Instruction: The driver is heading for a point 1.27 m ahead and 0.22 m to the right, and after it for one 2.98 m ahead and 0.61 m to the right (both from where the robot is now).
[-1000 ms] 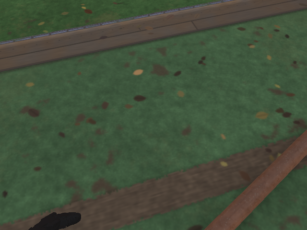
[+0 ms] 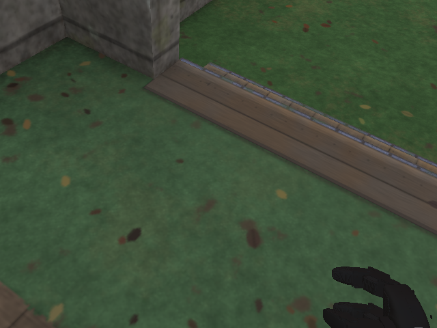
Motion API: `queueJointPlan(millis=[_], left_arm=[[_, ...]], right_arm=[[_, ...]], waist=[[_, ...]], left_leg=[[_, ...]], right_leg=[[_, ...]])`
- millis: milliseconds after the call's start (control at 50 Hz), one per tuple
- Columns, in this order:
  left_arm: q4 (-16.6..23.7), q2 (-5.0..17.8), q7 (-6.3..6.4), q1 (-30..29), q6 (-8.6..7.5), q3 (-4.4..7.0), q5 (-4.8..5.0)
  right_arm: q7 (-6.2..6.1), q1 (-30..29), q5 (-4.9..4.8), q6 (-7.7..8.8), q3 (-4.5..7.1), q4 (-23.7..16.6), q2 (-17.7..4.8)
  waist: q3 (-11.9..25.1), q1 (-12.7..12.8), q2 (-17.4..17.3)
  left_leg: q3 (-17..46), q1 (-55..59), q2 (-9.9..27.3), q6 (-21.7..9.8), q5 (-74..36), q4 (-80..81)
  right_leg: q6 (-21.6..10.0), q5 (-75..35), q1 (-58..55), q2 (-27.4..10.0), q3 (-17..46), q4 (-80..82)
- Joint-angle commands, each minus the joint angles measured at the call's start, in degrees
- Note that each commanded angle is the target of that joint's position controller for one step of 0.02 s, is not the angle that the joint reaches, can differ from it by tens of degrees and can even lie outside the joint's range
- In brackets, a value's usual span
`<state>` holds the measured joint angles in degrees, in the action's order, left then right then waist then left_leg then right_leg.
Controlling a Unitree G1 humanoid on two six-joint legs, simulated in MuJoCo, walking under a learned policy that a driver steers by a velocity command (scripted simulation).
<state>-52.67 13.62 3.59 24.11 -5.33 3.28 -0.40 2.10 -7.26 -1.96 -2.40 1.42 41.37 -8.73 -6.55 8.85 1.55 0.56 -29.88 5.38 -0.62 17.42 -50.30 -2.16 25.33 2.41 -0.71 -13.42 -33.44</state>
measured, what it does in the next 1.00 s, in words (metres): walks ahead: left foot, then right foot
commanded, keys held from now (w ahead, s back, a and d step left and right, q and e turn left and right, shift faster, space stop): w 1.00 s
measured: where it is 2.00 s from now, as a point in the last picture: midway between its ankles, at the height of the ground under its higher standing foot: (248, 248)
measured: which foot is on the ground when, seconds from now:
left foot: up 0.00-0.08, down 0.10-0.62, up 0.64-1.00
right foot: down 0.00-0.08, up 0.10-0.58, down 0.60-1.00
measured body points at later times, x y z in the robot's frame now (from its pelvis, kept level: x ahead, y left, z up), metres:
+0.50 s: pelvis +0.25 +0.02 +0.02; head +0.27 +0.02 +0.47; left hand +0.46 +0.26 -0.07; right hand +0.20 -0.24 -0.12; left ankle +0.17 +0.15 -0.72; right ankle +0.43 -0.14 -0.68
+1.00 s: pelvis +0.53 -0.04 +0.03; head +0.54 -0.05 +0.48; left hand +0.51 +0.23 -0.11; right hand +0.72 -0.28 -0.08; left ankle +0.73 +0.12 -0.66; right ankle +0.44 -0.12 -0.72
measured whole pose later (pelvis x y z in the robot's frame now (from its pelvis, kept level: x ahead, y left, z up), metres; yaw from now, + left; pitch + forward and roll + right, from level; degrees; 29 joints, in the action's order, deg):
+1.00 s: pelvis +0.53 -0.04 +0.03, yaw -1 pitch +1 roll -1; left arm -58.0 13.3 0.1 20.9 -5.3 2.2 0.3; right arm 0.8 1.1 -0.7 4.1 3.2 51.6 -14.6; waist 0.0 3.9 -2.5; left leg 1.1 -38.0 5.6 -0.6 -5.4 -35.0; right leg -3.3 13.2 -1.6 3.6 -2.8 -10.3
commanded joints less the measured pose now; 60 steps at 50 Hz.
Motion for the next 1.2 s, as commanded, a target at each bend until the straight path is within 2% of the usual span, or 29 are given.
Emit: queueJointPlan(millis=[20,60,80,100,120,140,160,200,260,320,480,540,580,600,620,640,660,680,700,740,860,940,1040,1080,1120,1140,1160,1180,1200], left_arm=[[3.04,10.84,-0.50,-3.02,0.29,3.19,0.74],[2.49,10.05,-1.39,-4.99,0.73,2.99,0.41],[2.18,8.26,-1.76,-6.05,0.81,2.34,0.47],[3.57,5.65,-1.49,-8.41,0.57,1.39,0.23],[6.10,0.04,-1.56,-3.97,-0.62,0.31,2.35],[6.86,3.20,-2.33,-5.96,-1.21,1.11,5.26],[8.26,6.03,-2.53,-9.75,-1.32,1.63,5.52],[7.69,8.37,-1.57,-11.15,-0.48,2.54,1.99],[7.43,7.03,-2.01,-13.39,0.97,2.23,1.31],[8.93,4.83,-2.39,-19.65,1.19,1.18,0.57],[10.36,4.80,-4.73,-29.81,0.75,-0.20,2.05],[10.19,6.61,-5.56,-28.30,0.23,-0.03,2.02],[6.83,9.58,-5.58,-17.56,0.00,1.58,1.63],[3.51,12.97,-5.26,-6.58,-0.01,3.12,1.25],[1.70,19.08,-5.24,0.32,0.43,4.56,0.16],[1.40,15.77,-5.71,1.42,0.28,3.44,0.74],[2.02,12.39,-5.73,-3.37,-0.18,2.15,0.85],[3.11,10.22,-5.63,-7.83,-0.46,1.48,0.69],[3.36,8.56,-5.72,-11.18,-0.67,1.01,0.32],[2.97,5.46,-5.79,-13.38,-1.10,0.10,-0.33],[-0.24,8.34,-3.85,-8.43,-1.02,0.58,0.18],[-2.10,8.84,-3.17,-4.89,-0.86,0.60,0.71],[-5.24,8.94,-2.87,-1.08,0.53,0.93,1.05],[-5.35,9.64,-2.53,-2.17,1.32,1.20,0.62],[-4.76,9.95,-2.37,-4.56,1.95,1.20,0.62],[-3.96,8.75,-2.47,-3.66,1.81,0.61,-0.02],[-4.51,2.58,-3.15,3.92,1.12,-1.26,-1.05],[-6.80,3.06,-3.55,7.16,0.39,-1.32,0.60],[-5.77,7.87,-3.67,2.09,0.15,0.08,2.14]], right_arm=[[-0.67,3.28,0.71,0.86,3.35,2.23,-7.58],[-0.74,10.42,0.63,1.77,4.84,5.90,-8.38],[-0.56,20.51,0.37,2.52,6.49,9.87,-10.09],[-0.57,29.12,-0.16,3.39,7.78,12.02,-14.36],[0.66,27.24,0.26,4.73,6.29,11.53,-16.17],[1.64,22.82,-0.38,6.35,5.06,10.98,-13.02],[1.70,19.66,-0.46,7.25,4.39,10.65,-11.15],[1.12,11.86,1.36,8.01,3.62,10.24,-9.36],[-0.76,14.63,2.50,8.67,3.63,12.39,-11.01],[-2.05,22.51,1.91,9.07,3.83,15.01,-13.06],[-2.67,30.96,0.87,7.02,3.71,17.35,-14.43],[-2.64,30.41,0.54,6.19,4.23,17.70,-15.41],[-2.42,27.88,0.62,5.61,4.10,17.07,-15.31],[-2.45,27.75,1.33,5.41,3.31,15.98,-13.13],[-2.21,31.84,1.75,6.17,1.50,14.20,-7.19],[-2.14,30.64,1.45,7.60,1.53,14.42,-8.33],[-1.89,26.11,-0.09,8.51,2.90,13.24,-13.15],[-2.06,22.61,-0.51,8.98,2.85,12.37,-13.30],[-2.48,20.96,0.08,8.97,3.02,12.30,-12.78],[-2.67,21.68,0.58,7.81,3.30,12.60,-11.44],[-2.39,13.24,1.75,6.71,3.08,9.37,-9.73],[-1.55,5.53,1.39,7.10,2.25,7.20,-8.60],[-0.07,-0.58,1.16,7.72,1.69,4.37,-8.88],[0.42,2.29,1.57,8.24,2.20,4.75,-10.32],[0.08,14.38,2.22,8.62,3.91,8.48,-13.73],[-0.42,21.86,3.11,8.63,4.68,10.50,-16.85],[-0.99,26.94,4.06,7.86,4.99,11.67,-20.18],[-0.75,28.75,2.65,7.13,3.83,12.24,-16.36],[-0.64,24.31,1.68,6.75,3.37,11.44,-15.03]], waist=[[-9.11,-7.71,-5.22],[-7.69,-11.52,-5.17],[-3.98,-16.05,-7.14],[-3.14,-19.71,-17.35],[2.18,-12.49,-26.76],[1.25,-11.03,-18.08],[-0.70,-10.29,-14.89],[3.09,-6.64,-7.53],[5.57,-6.91,-4.88],[6.45,-9.87,-1.13],[2.01,-14.85,-6.51],[1.85,-12.95,-7.60],[7.11,-6.72,-7.19],[14.85,-2.71,-3.70],[22.67,-3.21,11.81],[25.98,-2.70,14.47],[18.70,-3.52,10.29],[14.00,-4.87,6.51],[10.49,-6.35,3.38],[8.87,-9.06,4.60],[5.04,-8.61,1.45],[3.05,-6.19,1.97],[0.49,-5.17,1.27],[3.30,-7.24,2.95],[10.89,-13.36,3.69],[17.41,-15.33,0.65],[26.63,-12.49,-13.22],[35.42,-13.31,-14.49],[28.65,-13.28,-9.71]], left_leg=[[-4.86,17.26,-0.38,-1.48,-5.37,2.77],[-9.58,21.50,-3.48,-2.70,-0.60,5.43],[-10.29,26.85,-6.51,-4.54,2.67,9.64],[8.19,27.45,-0.57,-9.45,5.43,19.43],[48.43,28.40,9.35,-18.07,28.98,40.37],[56.58,25.82,15.00,-18.90,44.97,48.67],[48.19,23.73,15.72,-16.70,39.74,46.29],[29.17,15.56,10.53,-10.31,18.78,40.25],[17.62,14.17,6.71,-9.71,4.64,41.16],[12.21,21.42,7.17,-11.16,-8.97,42.01],[4.29,27.78,8.20,-9.59,-10.02,41.84],[4.42,30.08,10.37,-8.63,-11.51,38.80],[1.34,29.12,7.83,-6.64,-27.23,27.05],[-1.81,22.09,4.42,-4.71,-27.68,12.36],[-5.81,-0.62,-4.97,0.06,-9.48,-10.76],[2.46,-8.64,-7.62,-0.10,14.58,-20.74],[4.71,-14.19,-4.24,-1.56,12.06,-25.52],[3.58,-14.18,-1.30,-2.72,6.84,-24.57],[2.92,-12.33,0.82,-2.86,1.99,-21.07],[3.46,-6.58,3.01,-2.76,-3.00,-15.96],[2.47,-11.58,2.60,0.18,-15.27,1.06],[-0.35,-7.46,0.06,0.42,-24.71,13.82],[-0.19,-9.01,-1.31,-1.54,-22.01,21.21],[-1.26,-2.87,-3.45,-2.96,-19.51,22.77],[-3.65,13.06,-6.95,-5.14,-23.42,25.28],[1.09,28.61,-1.00,-7.54,-41.67,21.91],[19.48,51.94,15.19,-17.62,-61.99,17.50],[30.48,55.30,19.56,-22.62,-59.93,21.60],[23.75,46.14,16.65,-19.93,-51.20,24.37]], right_leg=[[-8.25,7.36,26.04,-16.69,9.98,21.58],[-7.49,-2.24,23.29,-14.35,6.42,11.57],[-6.21,-17.44,21.66,-9.69,2.67,-5.33],[-2.24,-13.22,29.07,-3.58,1.70,-33.99],[-0.86,12.94,41.62,4.52,11.66,-52.40],[-2.04,7.05,47.94,1.64,18.88,-57.71],[-3.07,1.62,49.48,-1.13,18.03,-56.36],[-2.24,-7.98,39.68,-6.37,19.32,-44.51],[0.44,-14.40,33.26,-8.17,18.53,-32.21],[2.47,-21.37,36.48,-8.11,17.79,-18.44],[3.06,-26.08,33.18,-4.81,13.41,1.57],[0.32,-20.86,29.22,-4.28,13.19,4.13],[-2.38,-18.62,15.43,-1.47,10.81,5.71],[-4.63,-20.16,-0.48,-4.04,14.07,3.81],[-12.85,-9.23,-20.97,-17.50,38.86,8.99],[-15.01,-2.06,-23.49,-21.20,54.92,18.01],[-12.56,-1.81,-18.06,-19.88,48.27,18.06],[-11.03,-7.24,-10.80,-17.78,40.57,18.29],[-10.40,-13.08,-3.99,-15.56,34.78,19.66],[-9.29,-18.56,3.02,-12.62,28.75,22.75],[-10.19,-27.80,3.58,-11.90,22.00,26.76],[-8.60,-26.26,4.14,-9.76,17.37,28.11],[-8.03,-33.50,-5.11,-12.77,16.70,23.61],[-6.30,-47.04,-7.22,-12.82,16.26,17.94],[-3.37,-61.38,-6.78,-9.29,14.55,4.56],[-1.00,-50.89,1.88,-6.13,13.24,-7.35],[3.22,-9.07,23.14,2.75,11.60,-31.04],[4.13,15.05,28.03,6.03,20.49,-42.69],[3.57,13.09,30.55,2.46,22.39,-44.74]])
